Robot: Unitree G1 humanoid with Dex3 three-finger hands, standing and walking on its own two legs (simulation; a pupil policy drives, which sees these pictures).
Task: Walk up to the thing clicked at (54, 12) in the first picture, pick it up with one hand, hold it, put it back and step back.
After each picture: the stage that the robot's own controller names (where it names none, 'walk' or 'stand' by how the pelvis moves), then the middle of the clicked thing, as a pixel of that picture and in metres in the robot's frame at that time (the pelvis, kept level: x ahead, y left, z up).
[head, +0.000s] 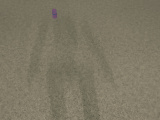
stand; (54, 13) +2.03 +0.41 -0.72
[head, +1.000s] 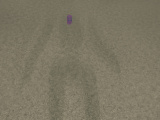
walk; (69, 19) +1.92 +0.15 -0.70
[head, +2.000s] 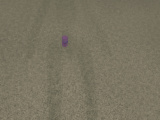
walk; (64, 41) +1.34 +0.13 -0.72
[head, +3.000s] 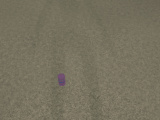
walk; (61, 79) +0.84 +0.17 -0.71
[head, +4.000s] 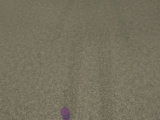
walk; (65, 114) +0.51 +0.19 -0.71
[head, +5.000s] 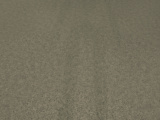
stand; out of the picture +0.36 +0.16 -0.71
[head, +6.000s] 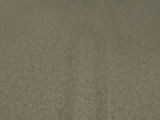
stand; out of the picture +0.36 +0.17 -0.73
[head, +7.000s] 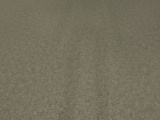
stand; out of the picture +0.35 +0.17 -0.73
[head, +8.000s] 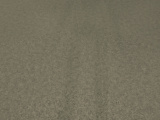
stand; out of the picture +0.35 +0.17 -0.73
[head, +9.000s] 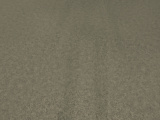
stand; out of the picture +0.34 +0.18 -0.73
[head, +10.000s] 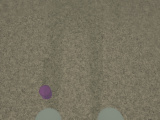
go down; (45, 92) +0.39 +0.18 -0.51
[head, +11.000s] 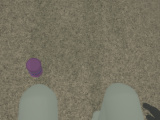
go down; (34, 68) +0.44 +0.20 -0.32
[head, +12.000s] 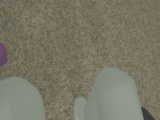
close in; out of the picture +0.43 +0.23 -0.25
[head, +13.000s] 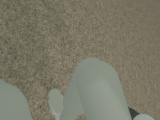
close; out of the picture +0.42 +0.25 -0.23
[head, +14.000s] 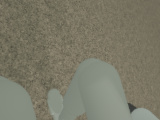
lift; out of the picture +0.41 +0.25 -0.23
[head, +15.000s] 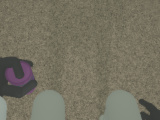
lift; (22, 79) +0.33 +0.20 -0.05
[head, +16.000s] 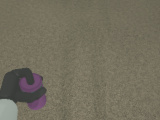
hold; (34, 92) +0.32 +0.17 +0.02
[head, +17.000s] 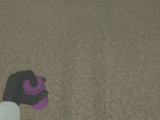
hold; (36, 93) +0.32 +0.17 +0.00
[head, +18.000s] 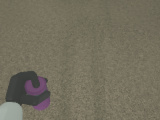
crouch; (38, 93) +0.32 +0.16 -0.01
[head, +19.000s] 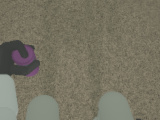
crouch; (26, 62) +0.41 +0.18 -0.09
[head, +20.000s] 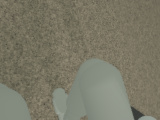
lower; out of the picture +0.43 +0.26 -0.23
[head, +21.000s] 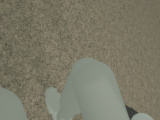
lower; out of the picture +0.44 +0.27 -0.23
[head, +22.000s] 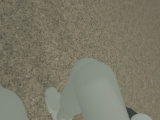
lower; out of the picture +0.44 +0.27 -0.24
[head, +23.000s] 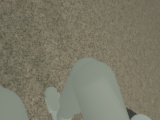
lower; out of the picture +0.44 +0.27 -0.24
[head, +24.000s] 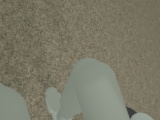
loosen; out of the picture +0.44 +0.25 -0.24
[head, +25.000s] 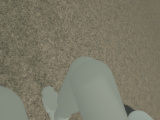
withdraw; out of the picture +0.43 +0.25 -0.24
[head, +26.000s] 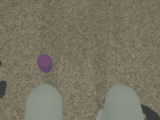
walk; (45, 64) +0.45 +0.18 -0.35
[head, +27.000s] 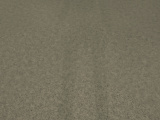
stand; out of the picture +0.37 +0.14 -0.66
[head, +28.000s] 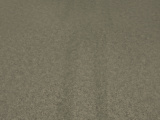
stand; out of the picture +0.39 +0.16 -0.67
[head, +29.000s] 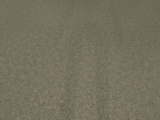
stand; out of the picture +0.38 +0.14 -0.70
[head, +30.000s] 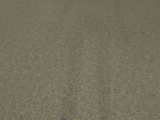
walk; out of the picture +0.41 +0.15 -0.72
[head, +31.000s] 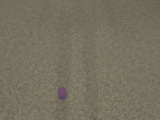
walk; (62, 94) +0.57 +0.12 -0.71
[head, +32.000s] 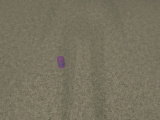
walk; (61, 62) +0.89 +0.23 -0.69
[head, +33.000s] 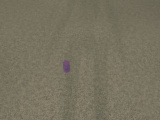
stand; (66, 66) +1.00 +0.16 -0.71
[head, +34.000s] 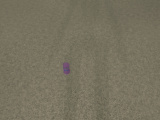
stand; (66, 68) +1.02 +0.17 -0.73
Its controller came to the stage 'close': yes
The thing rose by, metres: 0.72
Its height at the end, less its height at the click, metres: +0.00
